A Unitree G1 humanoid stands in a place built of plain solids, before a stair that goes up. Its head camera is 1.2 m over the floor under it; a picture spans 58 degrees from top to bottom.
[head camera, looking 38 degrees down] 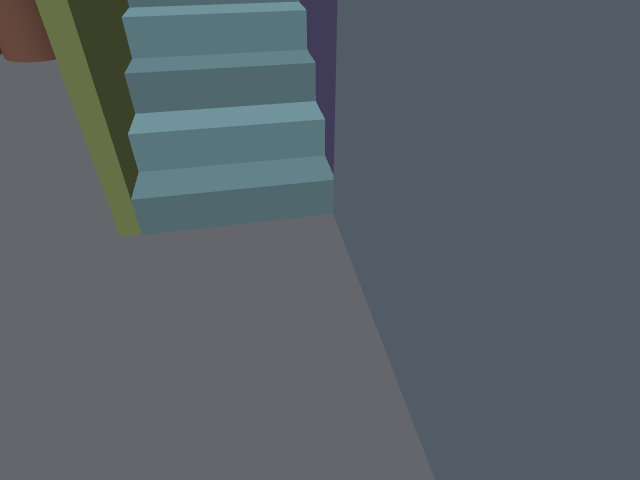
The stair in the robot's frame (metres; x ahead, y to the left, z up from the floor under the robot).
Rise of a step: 0.19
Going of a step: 0.25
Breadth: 0.90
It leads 11 degrees to the left of straight ahead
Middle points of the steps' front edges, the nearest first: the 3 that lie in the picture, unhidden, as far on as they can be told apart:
1.66 0.37 0.19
1.90 0.42 0.38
2.14 0.46 0.57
